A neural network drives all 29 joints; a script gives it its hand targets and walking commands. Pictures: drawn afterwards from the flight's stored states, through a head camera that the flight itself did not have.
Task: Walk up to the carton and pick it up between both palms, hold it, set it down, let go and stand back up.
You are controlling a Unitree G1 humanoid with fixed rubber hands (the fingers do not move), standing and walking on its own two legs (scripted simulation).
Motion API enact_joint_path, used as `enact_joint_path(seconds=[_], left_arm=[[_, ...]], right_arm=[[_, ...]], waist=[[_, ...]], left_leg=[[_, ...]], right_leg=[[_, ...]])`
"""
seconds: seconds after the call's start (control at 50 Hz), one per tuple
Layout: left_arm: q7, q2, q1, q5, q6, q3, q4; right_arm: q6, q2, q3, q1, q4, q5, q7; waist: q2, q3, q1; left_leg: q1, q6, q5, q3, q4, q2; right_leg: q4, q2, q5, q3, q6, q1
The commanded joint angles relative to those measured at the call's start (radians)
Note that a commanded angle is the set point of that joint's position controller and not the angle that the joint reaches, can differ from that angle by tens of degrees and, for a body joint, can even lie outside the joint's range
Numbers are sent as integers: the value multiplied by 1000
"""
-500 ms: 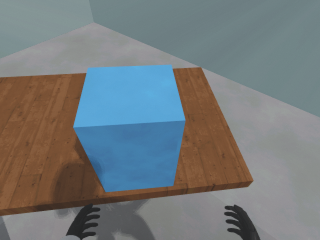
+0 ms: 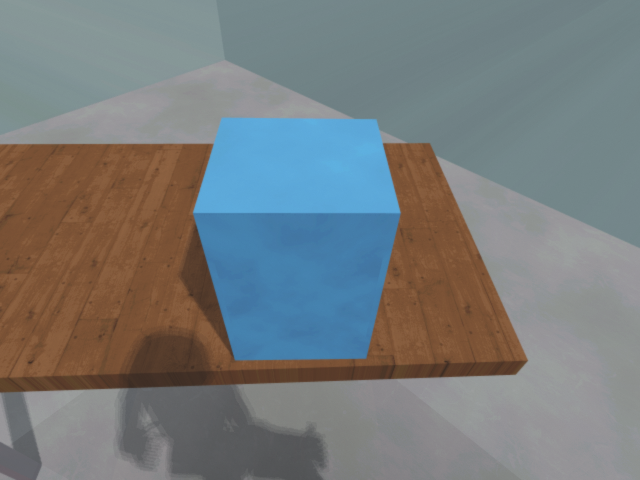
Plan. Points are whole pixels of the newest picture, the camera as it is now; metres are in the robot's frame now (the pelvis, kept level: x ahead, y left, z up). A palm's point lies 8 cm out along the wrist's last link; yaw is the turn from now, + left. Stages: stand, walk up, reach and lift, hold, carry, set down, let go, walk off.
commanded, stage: stand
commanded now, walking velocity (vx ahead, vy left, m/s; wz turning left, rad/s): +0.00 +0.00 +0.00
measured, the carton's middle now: (300, 248) +0.41 +0.05 +0.08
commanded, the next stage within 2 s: none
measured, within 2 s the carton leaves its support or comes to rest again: neither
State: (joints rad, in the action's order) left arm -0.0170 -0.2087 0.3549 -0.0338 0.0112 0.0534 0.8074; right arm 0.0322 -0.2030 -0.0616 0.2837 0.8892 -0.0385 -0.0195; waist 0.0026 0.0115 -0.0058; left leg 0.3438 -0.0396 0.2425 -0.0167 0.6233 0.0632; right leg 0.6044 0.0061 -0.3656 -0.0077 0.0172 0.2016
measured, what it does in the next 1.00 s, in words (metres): lifts its left foot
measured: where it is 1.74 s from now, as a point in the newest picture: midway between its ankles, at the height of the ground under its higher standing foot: outside the picture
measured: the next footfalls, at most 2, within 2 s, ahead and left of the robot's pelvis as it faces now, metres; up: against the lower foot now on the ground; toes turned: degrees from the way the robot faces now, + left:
left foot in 1.02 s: +0.02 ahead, +0.14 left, +0.00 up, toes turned -1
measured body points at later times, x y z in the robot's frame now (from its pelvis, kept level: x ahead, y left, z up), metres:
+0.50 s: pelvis -0.05 +0.00 +0.01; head -0.06 +0.01 +0.46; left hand -0.07 +0.26 -0.14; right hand -0.04 -0.26 -0.14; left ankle +0.06 +0.14 -0.72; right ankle -0.02 -0.13 -0.73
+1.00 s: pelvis -0.09 +0.02 +0.01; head -0.09 +0.03 +0.46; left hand -0.05 +0.28 -0.13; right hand -0.03 -0.24 -0.12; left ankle -0.01 +0.13 -0.72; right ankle -0.09 -0.10 -0.73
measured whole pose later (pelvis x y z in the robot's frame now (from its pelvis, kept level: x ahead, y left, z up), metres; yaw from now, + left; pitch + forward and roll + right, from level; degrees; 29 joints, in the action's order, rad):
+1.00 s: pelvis -0.09 +0.02 +0.01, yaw +0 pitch -2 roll -2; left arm -0.02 -0.22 0.37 -0.04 -0.01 0.03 0.84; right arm 0.02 -0.24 -0.07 0.30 0.88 -0.03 -0.01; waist 0.03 0.02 0.00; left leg 0.35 0.02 0.24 -0.04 0.59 0.01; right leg 0.47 -0.02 -0.26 -0.02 0.00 0.18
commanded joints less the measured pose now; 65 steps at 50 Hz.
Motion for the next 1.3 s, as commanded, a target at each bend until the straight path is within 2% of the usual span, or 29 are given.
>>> enact_joint_path(seconds=[0.0,0.04,0.14,0.2,0.32,0.36,0.4,0.56,0.6,0.62,0.64,0.66,0.68,0.7,0.72,0.76,0.78,0.8,0.84,0.86,0.88,0.92,0.98,1.0,1.04,1.06,1.1,1.18,1.28], left_arm=[[-4,-131,2,-1,-34,26,-61],[-4,-107,72,6,-35,23,-11],[-1,-94,57,6,-40,13,27],[-1,-85,119,5,-38,20,61],[-8,-129,129,1,-46,32,82],[-5,-140,119,-3,-52,33,44],[-9,-183,103,1,-57,48,22],[-21,-242,-67,-10,-43,66,-50],[-16,-248,-125,-7,-26,68,-80],[-13,-216,-136,2,-18,62,-93],[-7,-157,-65,18,-4,48,-74],[-3,-125,52,18,9,45,-48],[2,-113,111,4,18,46,-35],[7,-143,148,3,25,53,-23],[10,-121,139,6,18,46,-7],[8,-123,160,18,5,38,9],[4,-115,164,18,-2,37,14],[-8,-109,186,15,-6,34,31],[-6,-205,142,0,-29,43,-4],[-12,-231,126,-7,-35,47,-6],[-10,-226,65,4,-44,37,-36],[-16,-215,-89,-6,-54,28,-87],[-7,-176,-135,0,-59,21,-95],[-2,-186,-103,12,-50,26,-79],[5,-138,23,24,-43,23,-52],[3,-78,63,29,-35,4,-31],[-1,-95,92,20,-28,10,12],[0,-138,105,15,-40,16,-2],[-7,-195,61,9,-55,21,-20]], right_arm=[[-23,-130,-30,19,-36,-2,8],[-26,-102,-18,42,4,-2,6],[-36,-104,-25,47,35,5,12],[-34,-100,-24,33,44,7,9],[-32,-145,-54,83,61,4,17],[-32,-157,-57,47,24,-4,18],[-33,-128,-52,70,25,-2,17],[-29,-101,-45,135,-4,-24,7],[-22,-106,-43,201,3,-13,2],[-19,-140,-52,212,-4,-11,9],[-32,-133,-29,160,-28,-13,14],[-48,-229,-42,85,-66,-13,21],[-43,-288,-59,14,-97,-11,29],[-42,-257,-50,-36,-107,-11,29],[-40,-216,-44,-53,-99,-14,35],[-33,-232,-46,-51,-98,-4,38],[-31,-207,-39,-66,-96,-7,34],[-15,-210,-38,2,-57,-5,37],[-11,-217,-53,60,-59,21,38],[-17,-178,-44,65,-57,22,36],[-22,-177,-42,83,-61,16,34],[-25,-186,-55,55,-68,3,12],[-33,-132,-36,75,-51,13,-1],[-44,-105,-23,45,-67,11,0],[-53,-189,-29,6,-75,2,19],[-47,-183,-22,-6,-60,12,19],[-37,-159,-24,-3,-53,26,17],[-40,-238,-42,-51,-71,7,30],[-40,-226,-45,-34,-65,15,25]], waist=[[-3,46,12],[19,49,-12],[76,82,10],[79,90,-20],[35,81,5],[78,50,-4],[-24,54,5],[-156,49,56],[-170,61,87],[-125,106,101],[76,121,57],[260,96,-10],[264,110,-43],[228,124,-80],[244,117,-60],[188,90,-51],[250,51,-56],[216,40,-52],[89,61,-26],[-54,60,-12],[-115,98,13],[-116,119,57],[-75,86,88],[-104,73,66],[-4,26,-8],[72,9,-22],[33,68,-11],[124,15,-29],[48,50,15]], left_leg=[[-46,56,-31,-53,-156,24],[-23,61,21,-80,-207,40],[-4,57,141,-108,-285,43],[60,55,286,-148,-344,52],[9,41,292,-140,-328,43],[9,42,257,-118,-307,32],[-59,26,161,-65,-229,4],[-237,79,68,28,191,-67],[-220,101,90,9,114,-44],[-192,106,74,-31,1,-9],[-34,123,210,-262,-307,134],[139,186,334,-529,-491,287],[294,214,517,-557,-572,265],[336,200,540,-466,-568,216],[297,186,448,-378,-549,176],[160,192,275,-314,-436,140],[143,180,242,-278,-398,128],[130,145,286,-255,-391,107],[122,45,236,-154,-335,21],[76,13,115,-77,-218,-42],[62,25,82,-60,-129,-63],[-124,60,46,-49,64,-38],[-166,81,-70,-58,-109,-16],[-162,88,-128,-106,-201,18],[-152,130,-164,-258,-291,122],[-38,129,58,-267,-340,113],[54,85,254,-231,-384,53],[-30,81,223,-224,-397,60],[-112,75,118,-165,-305,22]], right_leg=[[-206,60,51,102,-53,139],[-224,62,8,99,-56,98],[-216,40,15,78,-50,120],[-216,26,-28,60,-38,99],[-260,39,-165,77,-49,175],[-276,55,-192,95,-57,175],[-326,86,-256,130,-69,243],[-361,192,-255,169,-134,487],[-281,187,-265,149,-124,499],[-213,153,-232,132,-107,490],[-17,48,-145,34,-57,358],[203,-34,-112,-1,-15,212],[366,-25,-114,67,-23,98],[392,-10,-82,58,-29,31],[339,-12,-102,18,-37,31],[145,0,-118,13,-56,90],[23,-8,-72,-12,-70,0],[-131,-45,-18,-42,-80,-63],[-307,43,37,91,-95,-114],[-382,158,-104,244,-136,-41],[-447,253,-216,364,-164,49],[-461,246,-236,256,-168,298],[-341,129,-81,129,-109,242],[-281,101,-42,91,-82,183],[-187,35,44,54,-41,102],[-215,24,44,52,-41,22],[-218,31,19,62,-48,-57],[-213,46,59,47,-42,-45],[-300,89,-93,102,-68,94]])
